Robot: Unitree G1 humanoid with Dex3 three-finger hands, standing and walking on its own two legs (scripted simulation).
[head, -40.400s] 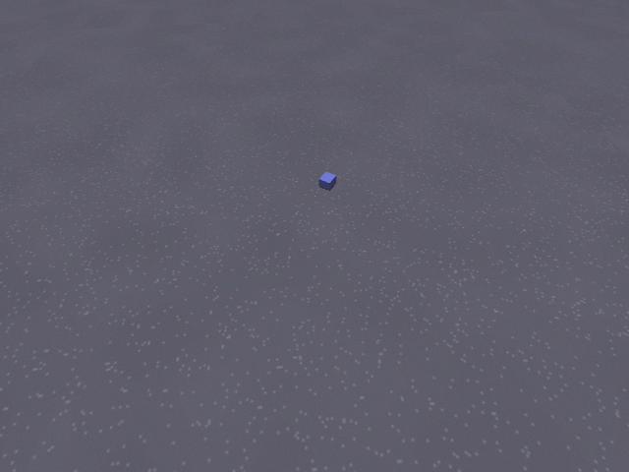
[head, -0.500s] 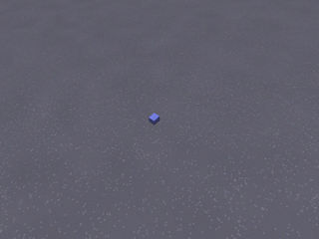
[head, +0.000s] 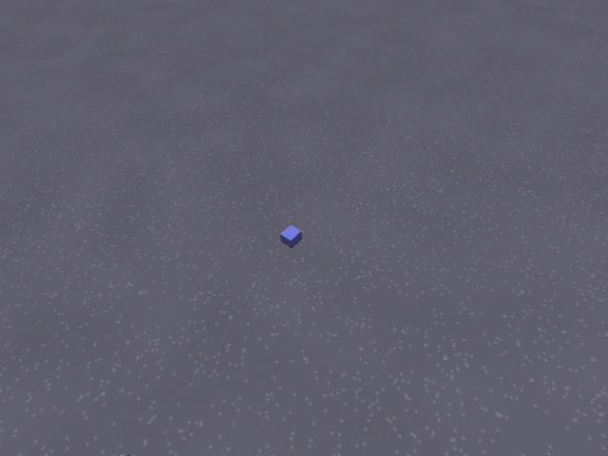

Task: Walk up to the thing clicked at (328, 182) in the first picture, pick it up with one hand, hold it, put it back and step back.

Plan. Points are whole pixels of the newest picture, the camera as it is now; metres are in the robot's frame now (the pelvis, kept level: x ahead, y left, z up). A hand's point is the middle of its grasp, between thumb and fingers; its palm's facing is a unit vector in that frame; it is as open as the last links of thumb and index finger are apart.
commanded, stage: step back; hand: left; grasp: from above
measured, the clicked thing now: (291, 235) +1.11 +0.13 -0.74
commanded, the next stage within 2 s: stand in 0.30 s
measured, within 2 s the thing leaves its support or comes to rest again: neither
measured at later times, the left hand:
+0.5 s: hand out of the picture +0.12 +0.28 -0.14, palm faces +0.01 -0.94 -0.33, open 7.4 cm
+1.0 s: hand out of the picture +0.07 +0.27 -0.13, palm faces -0.04 -0.94 -0.35, open 7.4 cm
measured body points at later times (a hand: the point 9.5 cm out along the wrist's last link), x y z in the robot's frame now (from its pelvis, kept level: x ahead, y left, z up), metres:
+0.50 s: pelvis +0.03 +0.03 +0.01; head +0.03 +0.03 +0.46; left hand +0.12 +0.33 -0.12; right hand +0.14 -0.26 -0.11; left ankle +0.02 +0.15 -0.73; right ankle +0.03 -0.11 -0.73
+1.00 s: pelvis +0.00 +0.01 +0.02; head +0.01 +0.00 +0.47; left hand +0.08 +0.31 -0.11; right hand +0.06 -0.29 -0.12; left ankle +0.02 +0.15 -0.73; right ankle +0.03 -0.11 -0.73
